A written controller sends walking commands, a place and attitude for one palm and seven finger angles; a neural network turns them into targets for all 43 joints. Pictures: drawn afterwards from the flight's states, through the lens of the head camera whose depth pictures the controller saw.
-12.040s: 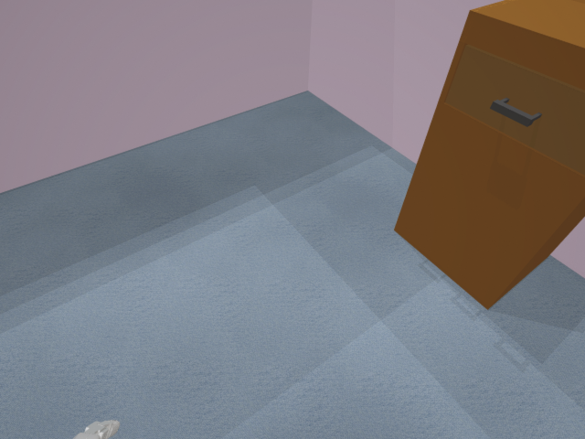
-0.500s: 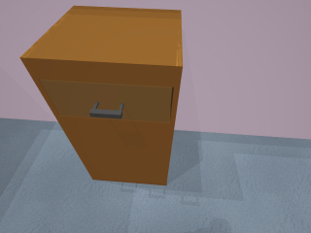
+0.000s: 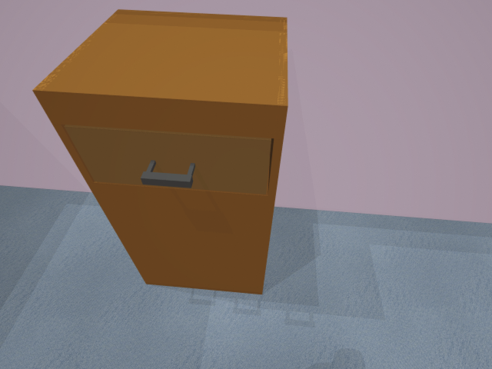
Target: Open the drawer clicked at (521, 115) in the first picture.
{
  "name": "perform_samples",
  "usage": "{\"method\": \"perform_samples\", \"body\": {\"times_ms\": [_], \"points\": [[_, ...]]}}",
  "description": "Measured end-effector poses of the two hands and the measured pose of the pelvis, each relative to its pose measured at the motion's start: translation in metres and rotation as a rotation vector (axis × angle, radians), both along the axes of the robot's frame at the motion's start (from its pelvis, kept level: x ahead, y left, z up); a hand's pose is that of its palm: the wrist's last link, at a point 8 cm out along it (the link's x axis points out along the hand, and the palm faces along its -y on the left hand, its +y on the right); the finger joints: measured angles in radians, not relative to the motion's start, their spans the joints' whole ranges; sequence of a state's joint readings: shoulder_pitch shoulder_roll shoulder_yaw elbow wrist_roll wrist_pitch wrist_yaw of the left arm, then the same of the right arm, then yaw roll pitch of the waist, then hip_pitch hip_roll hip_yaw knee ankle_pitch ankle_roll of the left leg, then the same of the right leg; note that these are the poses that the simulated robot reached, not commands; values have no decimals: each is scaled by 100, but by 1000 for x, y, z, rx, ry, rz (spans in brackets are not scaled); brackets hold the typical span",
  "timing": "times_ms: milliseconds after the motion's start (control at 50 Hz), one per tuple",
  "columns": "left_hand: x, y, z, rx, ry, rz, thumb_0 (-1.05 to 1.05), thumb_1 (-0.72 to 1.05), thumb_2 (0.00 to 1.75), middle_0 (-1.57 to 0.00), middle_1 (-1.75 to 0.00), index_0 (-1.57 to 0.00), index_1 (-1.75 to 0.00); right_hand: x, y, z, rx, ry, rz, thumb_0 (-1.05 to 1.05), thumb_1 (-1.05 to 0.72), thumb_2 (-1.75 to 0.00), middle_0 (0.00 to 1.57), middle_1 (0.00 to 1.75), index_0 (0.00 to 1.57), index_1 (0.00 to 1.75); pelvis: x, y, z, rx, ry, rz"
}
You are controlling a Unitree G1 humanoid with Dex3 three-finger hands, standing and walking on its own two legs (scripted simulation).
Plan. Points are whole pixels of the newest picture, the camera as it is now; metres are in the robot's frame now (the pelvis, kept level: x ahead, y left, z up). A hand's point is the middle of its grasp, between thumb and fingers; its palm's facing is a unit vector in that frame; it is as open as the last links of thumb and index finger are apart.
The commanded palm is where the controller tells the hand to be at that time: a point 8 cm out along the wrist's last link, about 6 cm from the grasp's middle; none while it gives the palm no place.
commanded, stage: raise the hand with hooked fingers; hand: left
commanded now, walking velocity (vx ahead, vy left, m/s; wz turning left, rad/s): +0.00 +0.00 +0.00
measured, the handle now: (169, 172) +0.52 +0.21 -0.02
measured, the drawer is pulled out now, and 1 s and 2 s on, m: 0.00 0.00 0.00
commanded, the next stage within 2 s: move the hooked fingers above the handle in 1.90 s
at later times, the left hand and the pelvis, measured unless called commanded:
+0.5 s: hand out of the picture +0.12 +0.19 -0.07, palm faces -0.07 -0.20 -0.98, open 9.0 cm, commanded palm +0.14 +0.21 +0.00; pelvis -0.05 -0.01 -0.04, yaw -1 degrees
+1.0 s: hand (105, 298) +0.21 +0.23 +0.02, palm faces +0.05 -0.11 -0.99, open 12.0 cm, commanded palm +0.20 +0.24 +0.08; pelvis -0.03 +0.01 -0.02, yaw +0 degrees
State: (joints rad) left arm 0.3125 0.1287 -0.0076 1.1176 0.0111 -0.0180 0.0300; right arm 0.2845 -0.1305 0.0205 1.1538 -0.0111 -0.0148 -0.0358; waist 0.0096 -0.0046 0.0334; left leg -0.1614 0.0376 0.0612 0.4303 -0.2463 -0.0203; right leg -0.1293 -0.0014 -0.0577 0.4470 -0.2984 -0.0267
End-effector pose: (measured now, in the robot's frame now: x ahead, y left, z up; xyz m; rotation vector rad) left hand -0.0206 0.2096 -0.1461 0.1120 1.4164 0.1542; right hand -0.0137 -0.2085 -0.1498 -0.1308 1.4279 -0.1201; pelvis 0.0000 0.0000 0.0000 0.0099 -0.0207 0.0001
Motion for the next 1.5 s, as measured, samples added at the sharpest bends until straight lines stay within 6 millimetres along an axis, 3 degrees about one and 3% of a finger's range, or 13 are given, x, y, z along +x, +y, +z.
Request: {"method": "perform_samples", "body": {"times_ms": [60, 160, 220, 280, 380, 500, 600, 720, 840, 940, 1080, 1300, 1500], "points": [[20, 10, 15, 76, -95, -117, 3, 94, 90, -20, -31, -20, -30, 7, -8, 2, -35, -85, -1, 2, -93, -90, 21, 29, 20, 30, -4, 2, -2, -5, 2, -23], [111, 42, 102, 402, -572, -295, 5, 92, 88, -21, -33, -21, -33, 60, -29, 9, -93, -437, -25, 3, -93, -90, 21, 29, 20, 30, -14, 7, -8, 10, 21, -4], [165, 28, 149, 615, -814, -530, 4, 87, 86, -21, -36, -20, -35, 104, -36, 19, -95, -627, 25, 2, -93, -90, 20, 29, 20, 30, -24, 9, -15, 15, 61, 7], [193, -1, 170, 780, -974, -724, 3, 80, 84, -21, -40, -20, -39, 141, -40, 35, -89, -750, 66, 2, -92, -90, 20, 29, 19, 30, -32, 7, -22, 25, 99, -13], [171, -37, 150, 844, -1017, -918, 1, 67, 79, -21, -46, -21, -46, 180, -39, 57, -70, -776, 159, 1, -91, -90, 20, 29, 19, 30, -40, -2, -32, 48, 142, -46], [124, -15, 129, 1010, -892, -1001, 0, 51, 73, -24, -55, -24, -55, 208, -23, 55, -61, -747, 285, 1, -91, -90, 20, 29, 19, 30, -49, -13, -45, 36, 152, -19], [141, 16, 159, 1214, -940, -997, 0, 38, 68, -26, -63, -26, -62, 211, -1, 34, -10, -739, 316, 1, -91, -90, 20, 29, 20, 30, -54, -14, -53, 14, 140, 13], [189, 15, 198, 1220, -997, -937, 0, 25, 62, -27, -72, -27, -71, 180, 17, 18, 68, -656, 237, 1, -91, -90, 20, 29, 20, 30, -52, -7, -43, 10, 118, 15], [206, 7, 196, 1089, -930, -1041, 0, 12, 56, -27, -81, -27, -80, 143, 7, 17, 40, -535, 175, 1, -90, -90, 21, 30, 20, 30, -43, -1, -27, 20, 100, -14], [205, 19, 205, 1087, -959, -1074, 0, 0, 51, -29, -88, -29, -88, 133, -11, 19, -33, -477, 164, 1, -90, -90, 21, 30, 20, 30, -36, 6, -22, 11, 89, -13], [221, 41, 232, 1191, -1027, -1010, 0, -16, 44, -30, -99, -30, -98, 151, -17, 25, -69, -499, 158, 1, -91, -90, 20, 29, 20, 30, -32, 15, -20, 1, 86, 0], [255, 46, 264, 1174, -1002, -1042, 0, -40, 34, -31, -114, -31, -114, 196, 19, 51, -2, -614, 171, 1, -91, -90, 20, 29, 20, 30, -24, 23, -10, 0, 50, 0], [274, 63, 296, 1184, -978, -1070, 0, -48, 31, -32, -120, -32, -119, 196, 31, 50, 23, -574, 206, 1, -91, -90, 21, 29, 20, 30, -23, 23, -4, -7, 30, 17]]}}
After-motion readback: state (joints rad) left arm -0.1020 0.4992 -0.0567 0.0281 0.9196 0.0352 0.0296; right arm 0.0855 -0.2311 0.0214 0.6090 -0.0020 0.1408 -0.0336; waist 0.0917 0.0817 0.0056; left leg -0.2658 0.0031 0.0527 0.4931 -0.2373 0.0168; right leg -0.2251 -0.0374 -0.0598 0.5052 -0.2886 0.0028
